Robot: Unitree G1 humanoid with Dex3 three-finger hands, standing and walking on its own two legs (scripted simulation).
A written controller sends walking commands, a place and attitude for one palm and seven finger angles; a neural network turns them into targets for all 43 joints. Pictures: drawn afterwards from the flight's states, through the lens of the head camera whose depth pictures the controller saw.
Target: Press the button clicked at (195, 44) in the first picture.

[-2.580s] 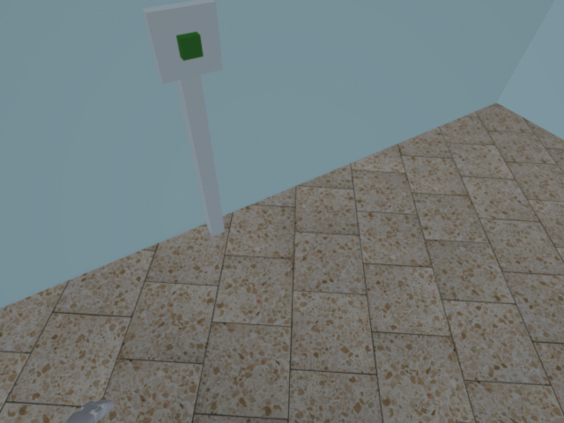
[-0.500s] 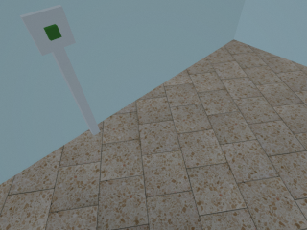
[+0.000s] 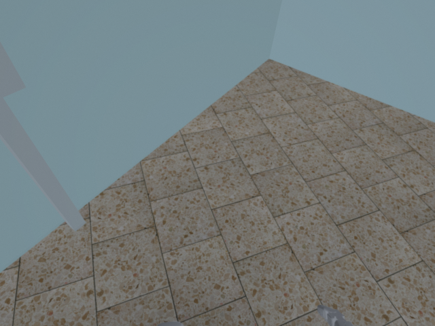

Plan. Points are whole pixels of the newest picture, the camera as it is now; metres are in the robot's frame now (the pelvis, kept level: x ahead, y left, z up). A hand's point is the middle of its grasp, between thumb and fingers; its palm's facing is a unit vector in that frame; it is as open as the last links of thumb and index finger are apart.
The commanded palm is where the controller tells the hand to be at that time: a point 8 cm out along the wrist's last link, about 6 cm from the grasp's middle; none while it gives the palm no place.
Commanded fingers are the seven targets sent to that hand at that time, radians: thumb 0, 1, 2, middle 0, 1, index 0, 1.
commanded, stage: walk to a spot facing it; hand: left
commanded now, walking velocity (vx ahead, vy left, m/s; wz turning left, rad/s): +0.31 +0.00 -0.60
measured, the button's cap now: out of the picture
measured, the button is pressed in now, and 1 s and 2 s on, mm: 0 0 0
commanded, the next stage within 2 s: turn to face it in 1.04 s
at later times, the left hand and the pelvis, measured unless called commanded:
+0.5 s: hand (171, 236) +0.34 +0.15 -0.15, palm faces -0.36 -0.92 -0.14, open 7.4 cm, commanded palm none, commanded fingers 0.00 0.90 0.90 -0.20 -0.30 -0.20 -0.30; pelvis +0.17 +0.02 +0.01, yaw -19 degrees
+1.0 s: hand (196, 183) +0.50 +0.12 -0.15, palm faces -0.49 -0.83 -0.27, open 7.3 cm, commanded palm none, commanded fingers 0.00 0.90 0.90 -0.20 -0.30 -0.20 -0.30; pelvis +0.36 -0.04 +0.01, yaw -36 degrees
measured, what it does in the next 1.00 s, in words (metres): walks ahead, turning right: right foot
